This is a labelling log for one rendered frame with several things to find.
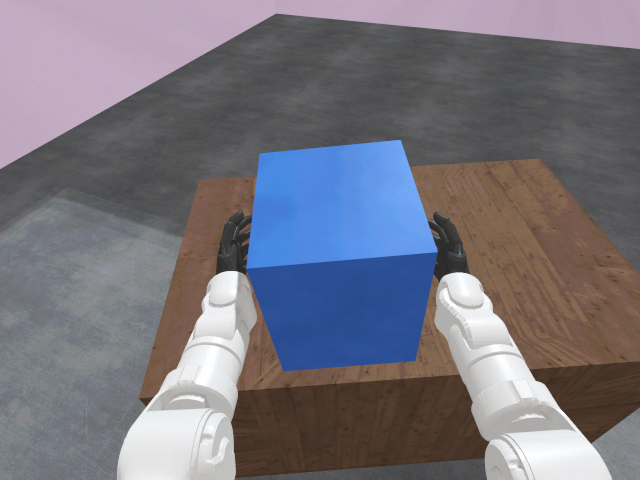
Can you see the right robot forearm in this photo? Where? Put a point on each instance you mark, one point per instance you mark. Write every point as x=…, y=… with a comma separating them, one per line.
x=506, y=397

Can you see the left robot forearm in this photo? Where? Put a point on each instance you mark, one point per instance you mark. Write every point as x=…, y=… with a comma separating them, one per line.
x=212, y=361

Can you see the carton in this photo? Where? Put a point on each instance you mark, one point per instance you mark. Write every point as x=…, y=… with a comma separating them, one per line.
x=341, y=256

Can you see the right robot upper arm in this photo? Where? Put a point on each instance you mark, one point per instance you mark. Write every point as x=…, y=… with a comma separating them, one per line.
x=543, y=455

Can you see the robot left hand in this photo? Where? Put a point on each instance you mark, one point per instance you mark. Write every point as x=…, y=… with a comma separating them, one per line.
x=231, y=254

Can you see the robot right hand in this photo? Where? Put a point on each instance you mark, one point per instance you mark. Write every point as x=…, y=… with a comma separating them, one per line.
x=451, y=257

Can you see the left robot upper arm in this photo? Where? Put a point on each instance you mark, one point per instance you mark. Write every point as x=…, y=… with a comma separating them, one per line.
x=188, y=444

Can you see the pedestal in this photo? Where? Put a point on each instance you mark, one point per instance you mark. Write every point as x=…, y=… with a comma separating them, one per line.
x=569, y=299

